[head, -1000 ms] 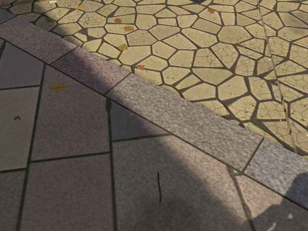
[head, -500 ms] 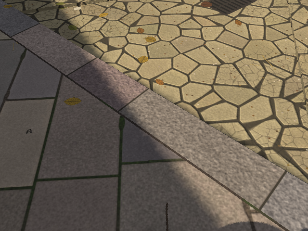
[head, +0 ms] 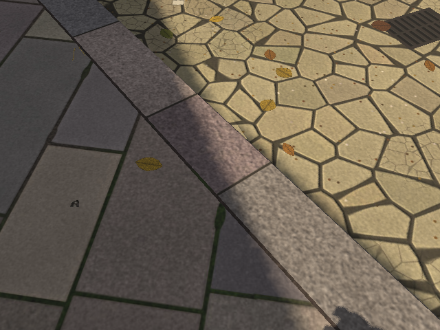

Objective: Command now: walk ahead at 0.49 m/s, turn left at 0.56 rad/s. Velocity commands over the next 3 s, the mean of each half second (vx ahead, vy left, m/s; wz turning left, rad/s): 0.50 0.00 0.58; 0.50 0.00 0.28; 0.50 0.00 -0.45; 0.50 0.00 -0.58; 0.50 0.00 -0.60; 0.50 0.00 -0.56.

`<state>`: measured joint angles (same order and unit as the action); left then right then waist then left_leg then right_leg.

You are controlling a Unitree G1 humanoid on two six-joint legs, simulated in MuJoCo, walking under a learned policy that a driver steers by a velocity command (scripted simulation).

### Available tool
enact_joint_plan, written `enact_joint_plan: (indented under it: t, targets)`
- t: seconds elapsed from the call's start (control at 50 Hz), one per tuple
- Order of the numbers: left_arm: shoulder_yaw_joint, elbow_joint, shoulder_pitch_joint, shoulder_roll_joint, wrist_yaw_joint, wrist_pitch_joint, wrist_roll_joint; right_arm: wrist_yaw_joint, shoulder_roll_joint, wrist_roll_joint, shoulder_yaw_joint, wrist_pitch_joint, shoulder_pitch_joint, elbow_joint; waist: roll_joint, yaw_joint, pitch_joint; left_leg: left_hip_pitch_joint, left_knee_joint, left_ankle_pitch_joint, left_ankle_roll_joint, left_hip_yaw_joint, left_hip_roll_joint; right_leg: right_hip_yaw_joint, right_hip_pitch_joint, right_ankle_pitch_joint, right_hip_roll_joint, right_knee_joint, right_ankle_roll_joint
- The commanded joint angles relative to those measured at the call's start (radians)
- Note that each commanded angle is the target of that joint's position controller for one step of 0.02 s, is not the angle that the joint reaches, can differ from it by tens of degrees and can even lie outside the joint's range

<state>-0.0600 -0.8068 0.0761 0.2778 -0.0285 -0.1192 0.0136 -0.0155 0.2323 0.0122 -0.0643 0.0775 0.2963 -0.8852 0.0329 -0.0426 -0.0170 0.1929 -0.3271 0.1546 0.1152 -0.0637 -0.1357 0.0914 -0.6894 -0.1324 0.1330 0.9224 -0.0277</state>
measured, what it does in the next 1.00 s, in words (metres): walks ahead, turning left: right foot, then left foot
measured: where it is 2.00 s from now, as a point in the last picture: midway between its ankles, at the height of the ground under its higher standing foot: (149, 180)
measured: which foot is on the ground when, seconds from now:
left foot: down 0.00-0.22, up 0.24-0.74, down 0.76-1.00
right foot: up 0.00-0.20, down 0.22-0.76, up 0.78-1.00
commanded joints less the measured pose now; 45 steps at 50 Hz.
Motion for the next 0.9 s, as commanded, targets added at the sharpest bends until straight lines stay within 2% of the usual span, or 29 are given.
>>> enact_joint_plan:
  t: [0.02,0.08,0.14,0.18,0.2,0.22,0.24,0.26,0.28,0.3,0.32,0.34,0.38,0.44,0.5,0.56,0.62,0.66,0.7,0.72,0.74,0.76,0.78,0.8,0.82,0.84,0.86,0.88,0.9]
  targets:
    - [-0.006,0.068,-0.058,0.041,0.000,-0.004,0.000,0.021,0.170,0.009,-0.039,0.010,0.002,0.075,-0.087,0.001,-0.001,0.103,0.123,-0.128,0.131,-0.177,0.208,-0.044,0.101,0.195,-0.065,-0.236,-0.014]
    - [-0.001,0.103,-0.142,0.043,0.016,-0.012,-0.015,0.024,0.173,0.014,-0.039,0.002,0.046,0.069,-0.116,-0.035,0.005,0.064,0.088,-0.080,0.107,-0.217,0.220,-0.049,0.154,0.254,-0.106,-0.368,-0.011]
    - [-0.009,0.130,-0.171,0.080,0.034,-0.027,-0.020,0.030,0.166,0.017,-0.038,-0.010,0.074,0.068,-0.121,-0.035,0.018,-0.055,-0.008,-0.069,0.098,-0.308,0.260,-0.019,0.162,0.176,-0.122,-0.448,0.006]
    - [-0.017,0.130,-0.130,0.105,0.041,-0.040,-0.025,0.037,0.176,0.011,-0.042,-0.017,0.060,0.081,-0.153,0.000,0.030,-0.091,-0.071,-0.110,0.085,-0.360,0.277,-0.020,0.232,0.082,-0.130,-0.478,0.031]
    - [-0.027,0.109,-0.045,0.122,0.038,-0.046,-0.023,0.037,0.165,0.009,-0.039,-0.020,0.041,0.093,-0.161,0.048,0.062,-0.082,-0.135,-0.169,0.066,-0.355,0.249,-0.038,0.348,0.080,-0.136,-0.518,0.055]
    - [-0.043,0.086,0.089,0.162,0.032,-0.051,-0.008,0.032,0.126,0.002,-0.024,-0.016,0.020,0.112,-0.137,0.113,0.168,-0.013,-0.312,-0.192,0.035,-0.308,0.195,0.016,0.573,0.086,-0.060,-0.494,0.107]
    - [-0.059,0.072,0.259,0.226,0.022,-0.045,0.004,0.030,0.074,-0.004,-0.008,-0.012,0.035,0.141,0.004,0.159,0.320,0.196,-0.616,-0.005,-0.019,-0.185,0.099,0.237,0.887,0.020,0.130,-0.488,0.185]
    - [-0.070,0.040,0.307,0.262,0.031,-0.029,0.002,0.025,0.055,0.025,0.005,0.000,0.175,0.165,0.354,0.088,0.403,0.510,-0.870,0.457,-0.058,-0.114,0.029,0.682,1.101,-0.171,0.316,-0.580,0.314]
    - [-0.044,0.071,0.260,0.145,0.032,-0.022,-0.012,0.028,0.165,0.039,-0.015,-0.004,0.156,0.136,0.197,0.107,0.296,0.611,-0.988,0.399,-0.067,-0.145,0.116,0.655,1.027,-0.334,0.298,-0.603,0.280]
    - [-0.030,0.084,0.211,0.095,0.028,-0.013,-0.016,0.027,0.201,0.029,-0.026,-0.011,0.052,0.150,0.084,0.126,0.164,0.624,-0.999,0.298,-0.075,-0.110,0.149,0.467,0.885,-0.282,0.248,-0.616,0.230]
    - [-0.024,0.087,0.159,0.091,0.029,-0.005,-0.008,0.029,0.180,0.018,-0.026,-0.014,0.007,0.161,0.014,0.101,0.096,0.583,-0.970,0.223,-0.081,-0.085,0.182,0.352,0.750,-0.164,0.200,-0.645,0.207]
    - [-0.019,0.081,0.135,0.077,0.031,-0.002,-0.002,0.026,0.163,0.010,-0.030,-0.016,-0.016,0.173,0.019,0.081,0.045,0.560,-0.926,0.180,-0.083,-0.084,0.209,0.272,0.663,-0.070,0.166,-0.672,0.204]
    - [-0.018,0.068,0.123,0.068,0.035,-0.007,0.000,0.016,0.120,0.021,-0.028,-0.029,0.000,0.182,0.064,0.053,0.026,0.500,-0.883,0.143,-0.084,-0.057,0.240,0.142,0.576,0.018,0.122,-0.725,0.199]
    - [-0.032,0.047,0.139,0.100,0.036,-0.017,-0.008,0.014,0.095,0.015,-0.024,-0.042,-0.039,0.218,0.046,0.048,0.016,0.545,-0.809,0.074,-0.100,-0.048,0.258,0.034,0.574,0.150,0.127,-0.762,0.224]
    - [-0.042,0.033,0.153,0.125,0.030,-0.009,-0.007,0.005,0.089,0.015,-0.020,-0.039,-0.093,0.243,0.031,0.059,0.012,0.566,-0.665,-0.057,-0.109,-0.037,0.259,-0.065,0.612,0.231,0.122,-0.770,0.218]
    - [-0.046,0.022,0.174,0.144,0.023,0.002,-0.012,-0.015,0.074,0.012,-0.011,-0.031,-0.190,0.272,0.028,0.096,-0.013,0.526,-0.491,-0.184,-0.099,0.016,0.246,-0.158,0.629,0.231,0.108,-0.768,0.192]
    - [-0.052,0.003,0.219,0.169,0.020,0.016,-0.023,-0.032,0.069,0.014,-0.005,-0.030,-0.282,0.313,0.025,0.127,-0.047,0.520,-0.390,-0.174,-0.083,0.062,0.232,-0.199,0.689,0.224,0.133,-0.755,0.181]
    - [-0.056,-0.009,0.241,0.184,0.021,0.029,-0.034,-0.041,0.075,0.015,-0.006,-0.031,-0.316,0.339,0.028,0.127,-0.061,0.507,-0.344,-0.099,-0.059,0.083,0.218,-0.214,0.736,0.279,0.157,-0.727,0.170]
    - [-0.060,-0.018,0.244,0.206,0.021,0.040,-0.043,-0.044,0.094,0.010,-0.016,-0.032,-0.295,0.350,0.052,0.090,-0.037,0.411,-0.308,0.015,-0.021,0.124,0.166,-0.235,0.763,0.527,0.169,-0.642,0.161]
    - [-0.063,-0.021,0.241,0.222,0.019,0.045,-0.046,-0.042,0.119,0.006,-0.030,-0.033,-0.237,0.341,0.070,0.047,0.008,0.308,-0.290,0.055,0.003,0.148,0.127,-0.252,0.768,0.695,0.165,-0.547,0.152]
    - [-0.058,-0.024,0.228,0.220,0.016,0.051,-0.047,-0.037,0.157,0.006,-0.054,-0.034,-0.089,0.299,0.057,-0.042,0.087,0.099,-0.215,-0.010,0.035,0.168,0.083,-0.286,0.726,0.780,0.137,-0.375,0.131]
    - [-0.043,-0.019,0.237,0.188,0.012,0.048,-0.036,-0.020,0.220,0.006,-0.085,-0.038,0.078,0.249,0.018,-0.115,0.177,-0.199,-0.213,-0.073,0.067,0.095,0.110,-0.304,0.539,0.634,0.098,-0.144,0.094]
    - [0.001,0.026,0.317,0.060,0.025,0.030,0.000,-0.004,0.340,-0.002,-0.103,-0.035,0.144,0.233,-0.241,-0.054,0.285,-0.586,-0.195,-0.030,0.209,-0.395,0.406,-0.288,0.089,-0.162,-0.043,0.259,0.031]
    - [0.006,0.010,0.314,0.087,0.038,-0.003,-0.032,-0.006,0.300,-0.005,-0.081,-0.026,0.177,0.253,-0.222,-0.075,0.461,-0.638,-0.034,0.017,0.296,-0.741,0.550,-0.058,-0.024,-0.489,-0.122,0.447,0.036]
    - [-0.019,0.033,0.202,0.161,0.044,-0.010,-0.076,-0.014,0.235,-0.013,-0.060,-0.016,0.137,0.237,-0.129,-0.096,0.327,-0.540,-0.020,-0.042,0.233,-0.560,0.512,-0.016,-0.102,-0.415,-0.072,0.484,0.048]
    - [-0.013,0.049,0.157,0.148,0.042,-0.011,-0.075,-0.015,0.208,-0.008,-0.051,-0.010,0.072,0.232,-0.111,-0.060,0.204,-0.376,-0.014,-0.120,0.190,-0.391,0.471,-0.029,-0.098,-0.327,-0.030,0.417,0.056]
    - [-0.015,0.038,0.146,0.139,0.035,-0.004,-0.051,-0.016,0.170,-0.007,-0.039,-0.005,-0.001,0.230,-0.070,-0.018,0.137,-0.235,0.008,-0.164,0.153,-0.285,0.426,-0.030,-0.052,-0.256,0.008,0.346,0.051]
    - [-0.022,0.028,0.173,0.140,0.034,0.012,-0.042,-0.019,0.135,-0.013,-0.029,0.002,-0.048,0.232,-0.097,0.022,0.100,-0.132,0.044,-0.194,0.133,-0.206,0.391,-0.019,0.011,-0.202,0.032,0.304,0.048]
    - [-0.022,0.013,0.214,0.127,0.036,0.031,-0.045,-0.019,0.126,-0.017,-0.028,0.011,-0.069,0.228,-0.117,0.048,0.093,-0.068,0.087,-0.180,0.125,-0.162,0.377,-0.011,0.069,-0.160,0.040,0.290,0.043]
